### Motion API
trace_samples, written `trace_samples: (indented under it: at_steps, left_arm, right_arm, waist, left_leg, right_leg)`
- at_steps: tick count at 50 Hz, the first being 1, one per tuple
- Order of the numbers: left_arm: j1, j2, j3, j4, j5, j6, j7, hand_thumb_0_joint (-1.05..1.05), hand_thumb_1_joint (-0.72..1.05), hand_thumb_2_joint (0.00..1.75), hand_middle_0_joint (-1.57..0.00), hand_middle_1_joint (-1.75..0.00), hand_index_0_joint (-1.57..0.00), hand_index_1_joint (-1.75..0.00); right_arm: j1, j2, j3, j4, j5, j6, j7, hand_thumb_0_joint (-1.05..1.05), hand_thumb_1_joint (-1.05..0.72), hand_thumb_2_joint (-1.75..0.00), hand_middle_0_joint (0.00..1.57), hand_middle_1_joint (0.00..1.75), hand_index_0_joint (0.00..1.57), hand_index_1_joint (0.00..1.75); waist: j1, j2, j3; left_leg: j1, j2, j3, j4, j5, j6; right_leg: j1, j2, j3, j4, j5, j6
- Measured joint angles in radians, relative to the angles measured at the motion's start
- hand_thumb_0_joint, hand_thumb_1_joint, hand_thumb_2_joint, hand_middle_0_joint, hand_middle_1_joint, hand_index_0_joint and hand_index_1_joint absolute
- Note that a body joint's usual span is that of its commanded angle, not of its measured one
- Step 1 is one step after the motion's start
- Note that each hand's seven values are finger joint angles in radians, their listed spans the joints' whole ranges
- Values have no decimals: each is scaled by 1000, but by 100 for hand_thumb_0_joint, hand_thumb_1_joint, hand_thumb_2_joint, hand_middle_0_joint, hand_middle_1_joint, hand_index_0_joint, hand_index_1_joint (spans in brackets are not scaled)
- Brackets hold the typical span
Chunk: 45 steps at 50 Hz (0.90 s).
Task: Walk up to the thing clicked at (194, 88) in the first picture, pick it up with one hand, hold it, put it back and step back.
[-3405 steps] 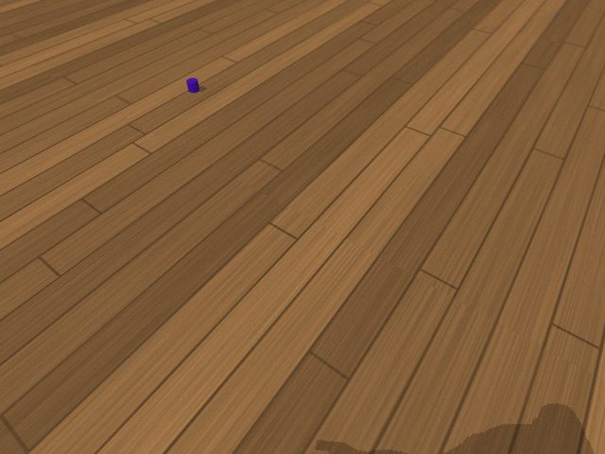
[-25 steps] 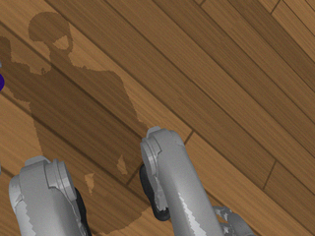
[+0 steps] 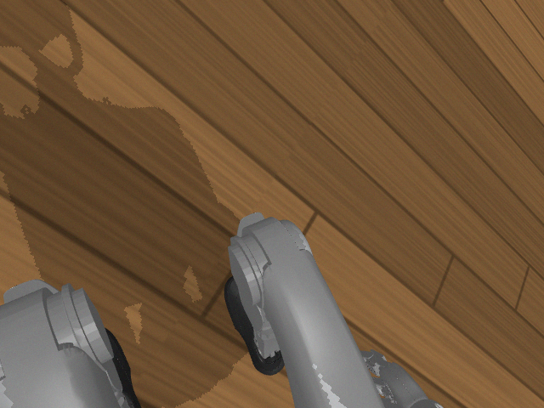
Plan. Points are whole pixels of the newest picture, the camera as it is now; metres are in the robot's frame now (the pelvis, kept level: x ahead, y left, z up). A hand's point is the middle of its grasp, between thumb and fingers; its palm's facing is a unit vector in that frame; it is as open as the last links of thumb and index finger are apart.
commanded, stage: rest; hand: left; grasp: from above
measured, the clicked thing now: out of the picture +0.51 +0.31 -0.23
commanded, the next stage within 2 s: open in 1.12 s
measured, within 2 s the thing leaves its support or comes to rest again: rests again in 1.00 s
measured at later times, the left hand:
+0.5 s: hand out of the picture +0.50 +0.30 -0.23, palm faces -0.44 -0.11 -0.89, open 8.8 cm
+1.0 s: hand out of the picture +0.49 +0.30 -0.24, palm faces -0.45 -0.12 -0.89, open 8.8 cm
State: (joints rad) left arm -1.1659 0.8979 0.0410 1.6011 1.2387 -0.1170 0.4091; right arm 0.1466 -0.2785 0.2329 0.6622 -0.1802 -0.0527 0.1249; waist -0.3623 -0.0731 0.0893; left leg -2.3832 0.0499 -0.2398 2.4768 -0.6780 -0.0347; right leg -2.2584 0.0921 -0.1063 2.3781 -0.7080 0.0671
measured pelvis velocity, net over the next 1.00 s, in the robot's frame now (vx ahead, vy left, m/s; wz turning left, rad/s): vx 0.00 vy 0.00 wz -0.05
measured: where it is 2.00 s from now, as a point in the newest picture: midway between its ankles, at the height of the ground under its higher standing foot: (195, 370)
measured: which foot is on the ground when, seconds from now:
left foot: down 0.00-1.00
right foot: down 0.00-1.00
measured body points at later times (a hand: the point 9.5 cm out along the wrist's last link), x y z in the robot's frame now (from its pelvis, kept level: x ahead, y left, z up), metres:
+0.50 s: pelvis +0.00 +0.00 +0.00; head +0.29 +0.11 +0.33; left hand +0.51 +0.30 -0.18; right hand +0.03 -0.25 -0.07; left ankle +0.07 +0.14 -0.28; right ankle +0.10 -0.12 -0.28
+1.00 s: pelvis +0.00 +0.00 +0.00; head +0.29 +0.11 +0.32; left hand +0.51 +0.30 -0.19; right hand +0.03 -0.25 -0.07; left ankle +0.07 +0.14 -0.28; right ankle +0.10 -0.12 -0.28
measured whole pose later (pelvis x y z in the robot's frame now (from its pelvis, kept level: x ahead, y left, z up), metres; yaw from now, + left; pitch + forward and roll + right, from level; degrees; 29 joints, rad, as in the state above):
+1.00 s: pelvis +0.00 +0.00 +0.00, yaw -3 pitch +29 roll -13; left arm -1.19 1.02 0.03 1.71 1.23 -0.13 0.52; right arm 0.11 -0.32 0.34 0.62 -0.23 -0.14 0.17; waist -0.42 -0.14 0.19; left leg -2.36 0.06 -0.29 2.52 -0.69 -0.03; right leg -2.22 0.11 -0.15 2.37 -0.70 0.07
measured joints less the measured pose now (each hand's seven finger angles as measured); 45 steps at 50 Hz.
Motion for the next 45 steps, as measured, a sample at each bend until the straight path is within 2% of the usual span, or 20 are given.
trace_samples:
  at_steps: [17,29,45]
  left_arm:
    - [-2,48,12,35,5,-8,52,0,9,50,-59,-79,-74,-72]
    - [-11,72,0,58,-14,0,72,0,9,48,-62,-76,-77,-70]
    - [-24,106,-8,101,-10,-13,103,-1,10,48,-62,-75,-76,-69]
  right_arm:
    - [-12,-22,42,-25,-20,-44,18,0,-91,-90,20,30,20,30]
    - [-25,-29,64,-31,-27,-67,34,0,-91,-90,20,30,20,30]
    - [-39,-39,98,-44,-42,-86,41,0,-91,-90,20,30,20,30]
  waist:
    - [-26,-32,45]
    - [-35,-47,65]
    - [-51,-63,88]
  left_leg:
    - [7,3,-23,20,-12,1]
    - [11,6,-33,29,-17,2]
    - [18,7,-47,37,-16,4]
  right_leg:
    - [13,9,-18,1,0,2]
    - [21,14,-25,-1,1,5]
    - [32,19,-36,-4,9,7]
